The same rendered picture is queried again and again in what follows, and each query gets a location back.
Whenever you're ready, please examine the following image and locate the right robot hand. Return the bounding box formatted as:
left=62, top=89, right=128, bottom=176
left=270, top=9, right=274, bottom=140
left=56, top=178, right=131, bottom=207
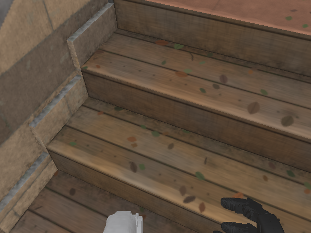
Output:
left=213, top=198, right=285, bottom=233

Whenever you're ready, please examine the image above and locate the left robot thigh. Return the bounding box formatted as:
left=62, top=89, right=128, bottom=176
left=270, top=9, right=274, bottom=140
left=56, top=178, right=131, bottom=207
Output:
left=103, top=211, right=143, bottom=233

